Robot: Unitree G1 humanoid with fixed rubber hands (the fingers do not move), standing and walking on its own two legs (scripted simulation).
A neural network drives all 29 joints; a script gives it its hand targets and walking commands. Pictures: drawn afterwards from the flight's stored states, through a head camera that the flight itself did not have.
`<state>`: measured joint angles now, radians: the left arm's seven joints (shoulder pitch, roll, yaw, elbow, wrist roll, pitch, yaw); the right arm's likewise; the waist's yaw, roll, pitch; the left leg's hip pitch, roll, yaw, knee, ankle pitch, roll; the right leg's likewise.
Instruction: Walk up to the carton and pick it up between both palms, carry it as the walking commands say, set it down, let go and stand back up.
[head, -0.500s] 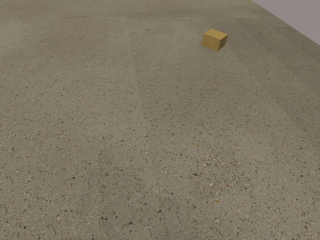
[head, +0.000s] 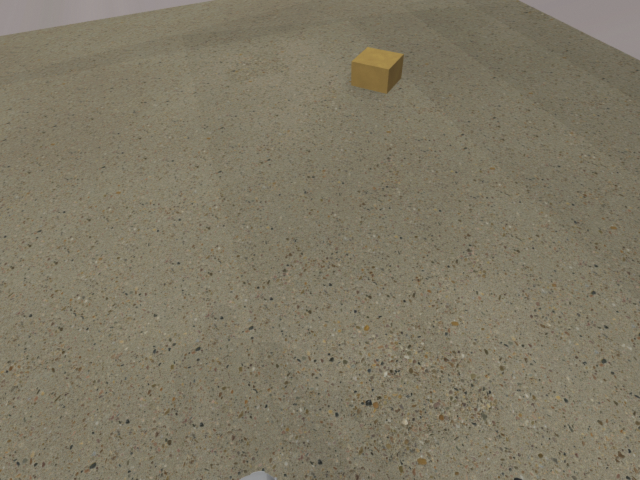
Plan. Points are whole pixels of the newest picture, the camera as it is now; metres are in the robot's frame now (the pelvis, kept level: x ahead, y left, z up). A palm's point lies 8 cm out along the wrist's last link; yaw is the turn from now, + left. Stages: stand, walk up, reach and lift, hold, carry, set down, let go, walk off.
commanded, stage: walk up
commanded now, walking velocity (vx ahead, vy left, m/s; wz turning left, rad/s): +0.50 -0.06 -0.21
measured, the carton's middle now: (377, 69) +2.50 -0.34 -0.70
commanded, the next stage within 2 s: none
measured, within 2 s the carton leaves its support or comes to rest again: neither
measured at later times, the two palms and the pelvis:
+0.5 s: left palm (164, 387) +0.31 +0.28 -0.14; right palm (516, 413) +0.24 -0.24 -0.10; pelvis +0.26 +0.03 +0.01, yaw -3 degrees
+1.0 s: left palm (239, 279) +0.50 +0.18 -0.11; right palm (505, 244) +0.56 -0.34 -0.12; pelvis +0.48 -0.08 +0.01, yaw -4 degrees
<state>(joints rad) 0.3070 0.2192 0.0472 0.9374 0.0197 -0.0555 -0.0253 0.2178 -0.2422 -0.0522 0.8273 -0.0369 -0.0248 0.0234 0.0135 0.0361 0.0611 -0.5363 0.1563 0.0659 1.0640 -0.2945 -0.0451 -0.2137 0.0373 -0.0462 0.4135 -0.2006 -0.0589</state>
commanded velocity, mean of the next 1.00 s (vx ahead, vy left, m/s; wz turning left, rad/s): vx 0.50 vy -0.11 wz -0.09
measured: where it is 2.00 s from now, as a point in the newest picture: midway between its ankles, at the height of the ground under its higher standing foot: (366, 278)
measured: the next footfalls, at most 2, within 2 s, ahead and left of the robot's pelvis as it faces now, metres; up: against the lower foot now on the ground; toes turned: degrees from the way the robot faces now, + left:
left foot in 0.28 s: +0.29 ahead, +0.14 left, +0.00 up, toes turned +6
right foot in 0.76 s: +0.52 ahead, -0.19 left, +0.00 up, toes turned -10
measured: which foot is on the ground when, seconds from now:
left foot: up 0.00-0.26, down 0.28-0.76, up 0.78-1.00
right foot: down 0.00-0.28, up 0.30-0.74, down 0.76-1.00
